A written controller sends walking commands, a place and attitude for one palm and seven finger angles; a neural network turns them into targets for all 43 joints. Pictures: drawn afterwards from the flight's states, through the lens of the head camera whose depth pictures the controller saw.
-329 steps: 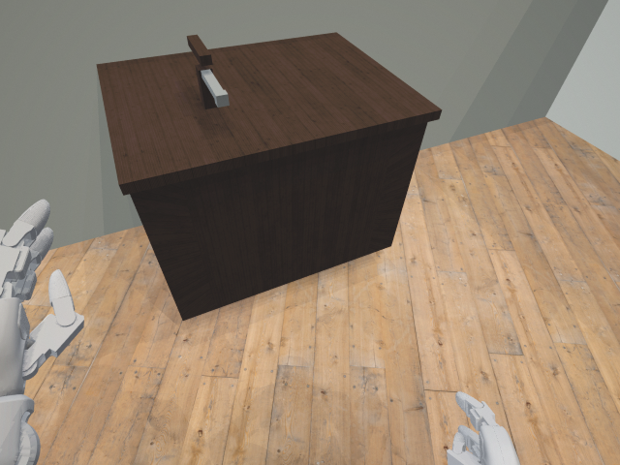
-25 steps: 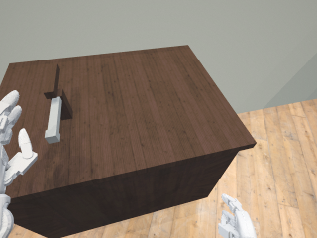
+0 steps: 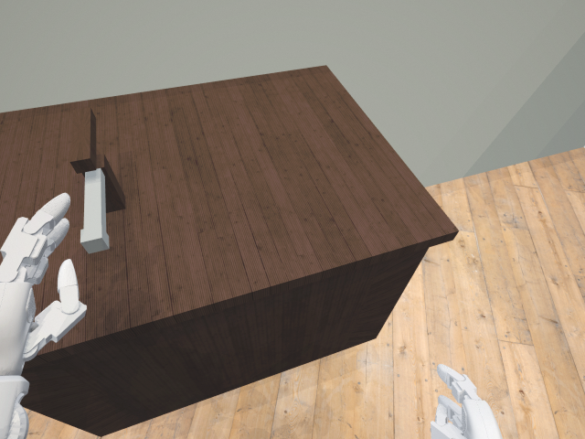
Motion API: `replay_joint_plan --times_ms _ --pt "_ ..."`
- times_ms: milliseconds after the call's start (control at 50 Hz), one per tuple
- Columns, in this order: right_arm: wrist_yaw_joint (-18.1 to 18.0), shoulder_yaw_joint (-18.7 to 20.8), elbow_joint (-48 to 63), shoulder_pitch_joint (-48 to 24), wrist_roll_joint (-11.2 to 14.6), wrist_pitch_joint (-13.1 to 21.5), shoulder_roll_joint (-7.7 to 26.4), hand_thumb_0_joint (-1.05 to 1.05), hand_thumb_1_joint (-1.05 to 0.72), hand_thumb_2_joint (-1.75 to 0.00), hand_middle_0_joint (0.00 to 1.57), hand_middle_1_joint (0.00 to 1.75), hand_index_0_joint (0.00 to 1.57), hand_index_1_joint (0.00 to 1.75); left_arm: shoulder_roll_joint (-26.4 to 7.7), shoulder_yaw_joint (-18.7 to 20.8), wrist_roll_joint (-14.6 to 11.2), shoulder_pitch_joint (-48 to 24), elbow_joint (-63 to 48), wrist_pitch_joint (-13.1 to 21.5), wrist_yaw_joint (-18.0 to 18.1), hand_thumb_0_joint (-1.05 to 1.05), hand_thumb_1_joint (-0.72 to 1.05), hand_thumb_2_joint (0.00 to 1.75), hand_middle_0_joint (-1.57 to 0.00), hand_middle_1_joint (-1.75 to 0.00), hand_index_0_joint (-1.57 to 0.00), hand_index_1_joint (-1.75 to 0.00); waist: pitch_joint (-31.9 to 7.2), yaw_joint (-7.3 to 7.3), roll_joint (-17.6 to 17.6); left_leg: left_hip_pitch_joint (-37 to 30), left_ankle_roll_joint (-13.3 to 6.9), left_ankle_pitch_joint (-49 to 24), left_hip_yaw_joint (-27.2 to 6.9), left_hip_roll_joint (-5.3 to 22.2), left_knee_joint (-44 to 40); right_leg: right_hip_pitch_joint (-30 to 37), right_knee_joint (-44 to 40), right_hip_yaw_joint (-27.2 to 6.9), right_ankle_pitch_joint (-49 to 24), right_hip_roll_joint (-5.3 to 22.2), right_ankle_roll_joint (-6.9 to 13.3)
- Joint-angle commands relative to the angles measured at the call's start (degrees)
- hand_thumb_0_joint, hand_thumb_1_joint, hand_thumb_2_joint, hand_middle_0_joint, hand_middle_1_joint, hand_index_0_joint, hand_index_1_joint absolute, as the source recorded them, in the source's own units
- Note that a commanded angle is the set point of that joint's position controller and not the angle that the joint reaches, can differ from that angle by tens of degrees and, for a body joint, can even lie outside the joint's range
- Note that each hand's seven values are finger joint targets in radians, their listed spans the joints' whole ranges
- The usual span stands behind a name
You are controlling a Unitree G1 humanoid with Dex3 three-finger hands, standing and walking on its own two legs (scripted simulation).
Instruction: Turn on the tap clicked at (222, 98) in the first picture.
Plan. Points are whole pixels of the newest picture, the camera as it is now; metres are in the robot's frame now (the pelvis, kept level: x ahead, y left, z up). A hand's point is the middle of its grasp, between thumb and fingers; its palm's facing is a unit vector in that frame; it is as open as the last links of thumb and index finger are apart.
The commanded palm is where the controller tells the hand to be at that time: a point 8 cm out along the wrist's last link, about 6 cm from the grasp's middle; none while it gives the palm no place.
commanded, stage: come to a stop and stand still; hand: left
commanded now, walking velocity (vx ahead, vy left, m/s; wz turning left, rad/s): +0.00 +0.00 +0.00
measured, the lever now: (95, 239) +0.36 +0.31 +0.05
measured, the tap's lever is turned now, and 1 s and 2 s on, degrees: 0 0 0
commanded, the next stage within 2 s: look again from close up in 0.72 s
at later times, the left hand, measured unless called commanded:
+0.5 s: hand (37, 278) +0.23 +0.28 +0.15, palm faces +0.40 -0.83 -0.38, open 7.5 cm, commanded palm +0.17 +0.30 +0.18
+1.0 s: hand (53, 268) +0.24 +0.26 +0.16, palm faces +0.39 -0.83 -0.40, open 7.5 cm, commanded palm +0.18 +0.29 +0.18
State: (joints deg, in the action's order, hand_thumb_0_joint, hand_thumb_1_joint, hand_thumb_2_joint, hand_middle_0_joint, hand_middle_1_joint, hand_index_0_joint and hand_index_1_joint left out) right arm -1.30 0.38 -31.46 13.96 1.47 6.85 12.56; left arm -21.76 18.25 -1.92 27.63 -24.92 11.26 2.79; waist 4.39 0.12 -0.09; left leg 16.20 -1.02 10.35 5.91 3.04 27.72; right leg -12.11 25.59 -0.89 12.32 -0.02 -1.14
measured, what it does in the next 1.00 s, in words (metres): stands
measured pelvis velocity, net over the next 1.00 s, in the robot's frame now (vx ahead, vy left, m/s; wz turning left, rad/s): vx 0.03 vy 0.01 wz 0.03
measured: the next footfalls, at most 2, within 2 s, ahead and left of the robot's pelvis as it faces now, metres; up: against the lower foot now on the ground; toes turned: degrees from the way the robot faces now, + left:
none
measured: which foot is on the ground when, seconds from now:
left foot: down 0.00-1.00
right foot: down 0.00-1.00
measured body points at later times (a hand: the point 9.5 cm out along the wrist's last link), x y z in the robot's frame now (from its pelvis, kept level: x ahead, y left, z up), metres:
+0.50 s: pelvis +0.02 +0.02 +0.00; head +0.05 +0.04 +0.45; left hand +0.21 +0.32 +0.18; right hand +0.22 -0.18 -0.06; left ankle +0.05 +0.11 -0.74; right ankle +0.02 -0.14 -0.74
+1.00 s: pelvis +0.03 +0.01 +0.00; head +0.06 +0.03 +0.45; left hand +0.22 +0.31 +0.18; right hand +0.22 -0.21 -0.07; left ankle +0.05 +0.11 -0.74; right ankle +0.02 -0.14 -0.74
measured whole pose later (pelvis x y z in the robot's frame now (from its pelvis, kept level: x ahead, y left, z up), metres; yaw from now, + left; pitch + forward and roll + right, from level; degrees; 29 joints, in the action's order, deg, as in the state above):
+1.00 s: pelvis +0.03 +0.01 +0.00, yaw +2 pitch +0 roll -1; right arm -1.7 -1.0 -33.1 11.7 1.2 6.1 11.0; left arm -21.8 20.3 -2.5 24.9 -26.6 10.9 5.8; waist 3.4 1.2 0.6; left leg 13.8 -1.6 12.1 4.5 1.5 26.2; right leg -7.9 21.6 0.7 13.3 1.3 -2.0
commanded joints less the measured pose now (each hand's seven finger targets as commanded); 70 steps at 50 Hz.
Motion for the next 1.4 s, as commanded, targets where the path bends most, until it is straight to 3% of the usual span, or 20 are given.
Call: replay_joint_plan --times_ms 0,40,140,220,320,400,500,760,800,880,1000,1180,1200,1220,1240,1260,1280,1300,1320,1380 --pt "-1.6 1.2 9.7 -7.6 -0.5 4.2 6.5 0.0 -0.9 -0.9 0.2 0.3 0.2 0.3 -15.6 13.8 0.3 -13.3 -16.6 5.5 3.5 0.0 0.9 0.9 -0.2 -0.3 -0.2 -0.3 -5.9 1.69 -10.1 -1.4 -1.3 17.9 -7.1 3.0 -11.1 -1.5 -3.6 -0.1 8.2 1.2 2.1" --pt "-1.4 1.1 9.4 -6.6 -0.3 5.3 5.9 0.0 -0.9 -0.9 0.2 0.3 0.2 0.3 -12.6 11.7 0.7 -13.5 -15.3 5.6 3.7 0.0 0.9 0.9 -0.2 -0.3 -0.2 -0.3 -7.6 2.08 -12.0 1.6 -2.4 21.2 -8.1 4.4 -12.6 3.8 -0.2 1.9 4.7 0.6 1.8" --pt "-0.1 1.3 6.7 -5.7 -0.6 7.0 6.0 0.0 -0.9 -0.9 0.2 0.3 0.2 0.3 -7.9 7.3 1.0 -11.7 -11.9 5.5 3.3 0.0 0.9 0.9 -0.2 -0.3 -0.2 -0.3 -7.0 1.39 -3.0 -3.1 -1.1 16.5 -6.9 2.2 -7.7 -0.8 -6.4 0.1 4.9 1.5 2.1" --pt "0.3 1.2 5.6 -5.8 -0.7 6.7 6.0 0.0 -0.9 -0.9 0.2 0.3 0.2 0.3 -6.1 5.5 1.4 -10.7 -9.0 5.0 3.2 0.0 0.9 0.9 -0.2 -0.3 -0.2 -0.3 -6.5 1.23 -5.9 -3.7 -0.9 15.2 -8.3 2.8 -9.8 -1.6 -5.7 0.8 3.6 1.1 1.9" --pt "0.1 1.0 6.4 -6.7 -0.6 5.3 5.6 0.0 -0.9 -0.9 0.2 0.3 0.2 0.3 -7.9 7.5 1.1 -11.3 -9.9 4.7 3.5 0.0 0.9 0.9 -0.2 -0.3 -0.2 -0.3 -7.8 1.3 -3.0 -4.6 -0.9 8.5 -8.1 2.8 -9.0 0.3 -5.5 1.2 -0.9 1.3 1.8" --pt "0.0 1.2 7.1 -7.3 -0.5 4.9 5.6 0.0 -0.9 -0.9 0.2 0.3 0.2 0.3 -10.3 9.5 0.8 -11.1 -15.0 4.7 3.7 0.0 0.9 0.9 -0.2 -0.3 -0.2 -0.3 -11.0 1.43 -6.6 -8.2 -0.6 -3.1 -7.1 2.3 -7.2 2.2 -3.2 1.8 -7.2 1.4 1.9" --pt "0.0 1.2 7.5 -7.5 -0.4 4.1 5.4 0.0 -0.9 -0.9 0.2 0.3 0.2 0.3 -9.6 9.2 0.2 -8.3 -14.9 3.8 3.8 0.0 0.9 0.9 -0.2 -0.3 -0.2 -0.3 -12.5 1.39 -4.9 -11.0 -0.5 -12.4 -6.5 2.5 -4.6 2.7 -3.3 1.8 -12.3 2.0 1.9" --pt "-0.7 1.4 7.8 -7.5 -0.5 2.6 5.7 0.0 -0.9 -0.9 0.2 0.3 0.2 0.3 -8.4 7.1 -0.3 -8.9 -13.6 3.5 4.0 0.0 0.9 0.9 -0.2 -0.3 -0.2 -0.3 -10.2 1.13 -4.4 -8.1 -0.8 -2.7 -6.9 2.3 -6.5 3.1 -6.0 0.1 -9.2 3.2 2.3" --pt "-0.9 1.3 8.0 -8.4 -0.3 2.7 5.7 0.0 -0.9 -0.9 0.2 0.3 0.2 0.3 -10.6 9.0 -0.1 -8.9 -15.3 3.5 4.5 0.0 0.9 0.9 -0.2 -0.3 -0.2 -0.3 -10.5 1.2 -5.5 -8.8 -0.6 -4.4 -7.2 2.2 -6.7 3.4 -5.4 0.2 -9.6 3.2 2.4" --pt "-0.8 1.7 8.0 -7.1 -0.4 2.3 5.6 0.0 -0.9 -0.9 0.2 0.3 0.2 0.3 -9.2 8.5 -0.7 -6.0 -13.5 3.4 4.1 0.0 0.9 0.9 -0.2 -0.3 -0.2 -0.3 -11.4 1.13 -2.7 -8.9 -0.9 -6.2 -6.7 2.2 -5.3 4.1 -6.0 -0.2 -11.8 3.8 2.3" --pt "-1.1 1.4 7.7 -8.0 -0.1 2.2 5.6 0.0 -0.9 -0.9 0.2 0.3 0.2 0.3 -10.0 9.1 -0.7 -5.3 -12.8 2.9 4.2 0.0 0.9 0.9 -0.2 -0.3 -0.2 -0.3 -11.0 1.18 -3.3 -9.9 -0.8 -9.5 -6.9 2.3 -5.4 3.4 -5.8 0.3 -12.5 3.7 2.1" --pt "-1.2 1.8 7.6 -7.3 -0.2 2.0 5.6 0.0 -0.9 -0.9 0.2 0.3 0.2 0.3 -8.9 7.7 -0.7 -6.9 -12.4 2.8 4.3 0.0 0.9 0.9 -0.2 -0.3 -0.2 -0.3 -9.3 1.01 -3.5 -8.4 -1.1 -2.8 -6.9 2.3 -6.4 2.5 -6.9 -0.9 -9.0 3.8 2.4" --pt "-5.9 -7.6 14.7 0.2 3.4 1.4 8.1 0.0 -0.9 -0.9 0.2 0.3 0.2 0.3 -53.2 23.1 0.4 -63.3 -37.7 11.9 5.5 0.0 0.9 0.9 -0.2 -0.3 -0.2 -0.3 -5.9 -2.03 -14.1 6.2 -1.6 3.4 -8.3 -0.1 -5.1 3.2 0.1 -0.2 2.2 0.0 -1.8" --pt "-4.1 2.7 3.5 -4.9 -3.5 3.7 6.6 0.0 -0.9 -0.9 0.2 0.3 0.2 0.3 -21.3 17.3 7.5 -39.6 4.8 -1.0 1.5 0.0 0.9 0.9 -0.2 -0.3 -0.2 -0.3 -16.7 3.96 -11.1 -12.5 1.9 -16.4 -6.5 -0.2 -3.7 2.0 1.7 3.8 -6.6 -0.9 4.7" --pt "-0.8 1.3 6.8 -5.6 -1.5 5.4 6.8 0.0 -0.9 -0.9 0.2 0.3 0.2 0.3 -10.2 6.4 -1.1 -26.1 0.0 -4.6 0.1 0.0 0.9 0.9 -0.2 -0.3 -0.2 -0.3 -18.3 2.82 -8.9 -18.5 4.8 -31.9 -7.9 -0.3 -2.9 -1.9 1.7 7.6 -9.3 -2.3 3.9" --pt "-0.6 2.9 4.8 -5.7 -2.1 6.5 11.0 0.0 -0.9 -0.9 0.2 0.3 0.2 0.3 -12.2 11.8 -3.0 -21.0 -4.7 -7.2 -2.0 0.0 0.9 0.9 -0.2 -0.3 -0.2 -0.3 -25.3 5.08 -5.5 -23.8 3.8 -35.9 -7.2 1.1 -0.6 -2.2 2.1 6.7 -11.6 -1.9 2.7" --pt "-0.5 1.9 5.3 -8.2 -1.0 6.7 9.2 0.0 -0.9 -0.9 0.2 0.3 0.2 0.3 -7.3 5.9 -5.0 -16.7 -6.3 -10.7 -4.0 0.0 0.9 0.9 -0.2 -0.3 -0.2 -0.3 -24.2 5.8 -7.0 -23.9 2.9 -35.1 -6.0 0.1 -0.1 -2.0 1.7 6.9 -12.2 -1.2 2.5" --pt "0.4 0.5 4.6 -10.4 0.4 6.7 7.6 0.0 -0.9 -0.9 0.2 0.3 0.2 0.3 0.0 1.3 -6.7 -11.1 -2.4 -13.8 -4.8 0.0 0.9 0.9 -0.2 -0.3 -0.2 -0.3 -18.7 4.9 -6.4 -21.5 3.4 -31.2 -6.5 0.2 -0.9 -3.8 2.0 7.7 -9.6 -1.8 2.1" --pt "0.6 0.7 3.9 -10.0 0.5 6.4 9.1 0.0 -0.9 -0.9 0.2 0.3 0.2 0.3 -2.5 2.0 -5.7 -9.9 -4.2 -15.3 -5.0 0.0 0.9 0.9 -0.2 -0.3 -0.2 -0.3 -14.3 5.69 -4.3 -16.6 3.2 -24.0 -6.8 0.2 -2.1 -3.9 1.7 8.6 -9.8 -1.2 2.0" --pt "0.4 0.0 5.4 -12.6 0.1 5.6 8.8 0.0 -0.9 -0.9 0.2 0.3 0.2 0.3 -6.8 3.7 -1.8 -10.3 -7.6 -14.7 -2.6 0.0 0.9 0.9 -0.2 -0.3 -0.2 -0.3 -8.7 4.15 -1.1 -7.8 1.6 -5.8 -6.4 -1.4 -3.4 -5.0 1.8 8.7 -5.0 -1.4 2.1"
